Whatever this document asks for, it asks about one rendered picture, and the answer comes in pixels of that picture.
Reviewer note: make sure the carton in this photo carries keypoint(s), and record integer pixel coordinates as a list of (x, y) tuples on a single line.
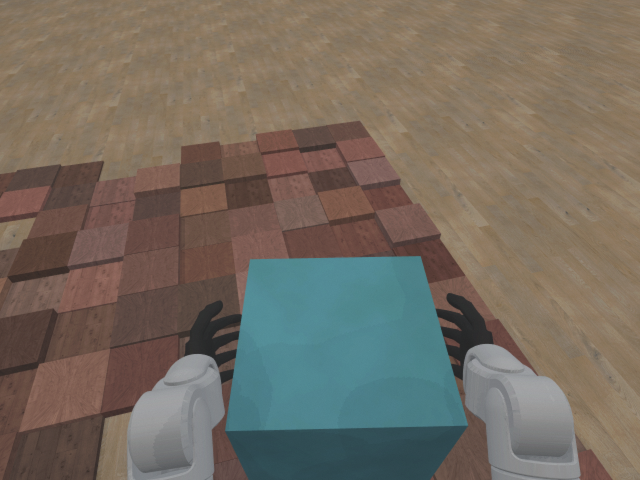
[(342, 372)]

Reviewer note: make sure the robot right hand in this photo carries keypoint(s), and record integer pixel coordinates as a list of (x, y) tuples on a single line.
[(473, 328)]

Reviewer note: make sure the left robot forearm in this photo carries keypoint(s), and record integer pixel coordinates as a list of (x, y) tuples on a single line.
[(169, 435)]

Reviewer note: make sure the robot left hand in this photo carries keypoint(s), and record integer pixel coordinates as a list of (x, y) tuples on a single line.
[(203, 330)]

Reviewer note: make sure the right robot forearm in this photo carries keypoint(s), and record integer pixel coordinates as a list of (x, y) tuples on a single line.
[(529, 422)]

